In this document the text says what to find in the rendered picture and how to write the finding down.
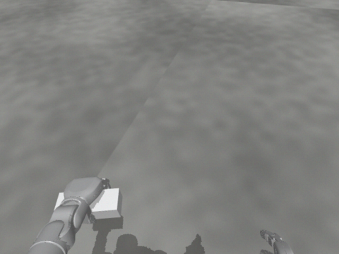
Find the right robot hand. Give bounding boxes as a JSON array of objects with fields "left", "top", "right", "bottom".
[{"left": 260, "top": 230, "right": 294, "bottom": 254}]

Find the left robot arm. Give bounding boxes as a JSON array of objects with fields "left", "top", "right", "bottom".
[{"left": 27, "top": 196, "right": 88, "bottom": 254}]

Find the carton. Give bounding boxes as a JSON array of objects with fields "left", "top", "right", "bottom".
[{"left": 54, "top": 188, "right": 122, "bottom": 219}]

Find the left robot hand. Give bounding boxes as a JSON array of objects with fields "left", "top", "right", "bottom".
[{"left": 64, "top": 177, "right": 111, "bottom": 224}]

